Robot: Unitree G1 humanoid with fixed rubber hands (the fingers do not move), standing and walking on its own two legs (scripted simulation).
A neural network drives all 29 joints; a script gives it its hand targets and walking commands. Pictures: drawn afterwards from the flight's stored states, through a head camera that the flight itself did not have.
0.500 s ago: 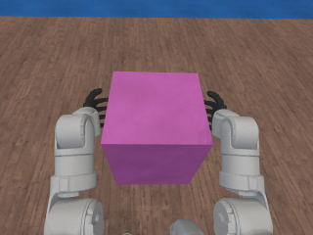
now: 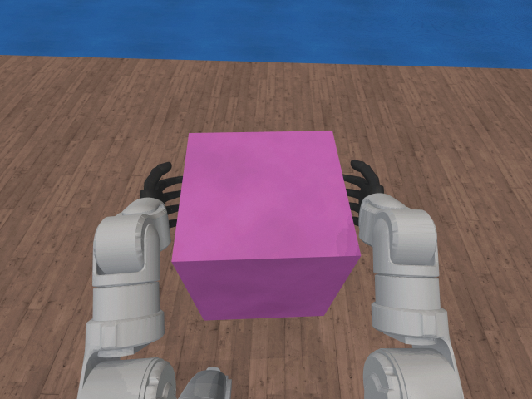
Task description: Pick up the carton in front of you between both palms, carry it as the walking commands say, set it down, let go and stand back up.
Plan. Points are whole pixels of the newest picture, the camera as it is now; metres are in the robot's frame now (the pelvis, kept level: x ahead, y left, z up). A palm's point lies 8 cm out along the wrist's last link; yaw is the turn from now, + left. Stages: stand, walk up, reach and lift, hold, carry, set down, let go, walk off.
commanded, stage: carry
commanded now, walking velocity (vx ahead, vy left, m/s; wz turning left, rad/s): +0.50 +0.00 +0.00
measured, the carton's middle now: (262, 233) +0.36 +0.02 +0.01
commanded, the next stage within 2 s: none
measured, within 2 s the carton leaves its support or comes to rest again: neither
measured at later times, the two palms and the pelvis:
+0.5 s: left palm (197, 84) +0.67 +0.17 +0.06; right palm (346, 97) +0.64 -0.13 +0.06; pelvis +0.30 +0.05 -0.03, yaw -2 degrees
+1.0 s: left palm (214, 27) +0.94 +0.17 +0.03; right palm (329, 28) +0.96 -0.13 +0.03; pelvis +0.60 +0.00 -0.06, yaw +0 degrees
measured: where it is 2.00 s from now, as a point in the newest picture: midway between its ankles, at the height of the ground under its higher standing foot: (263, 176)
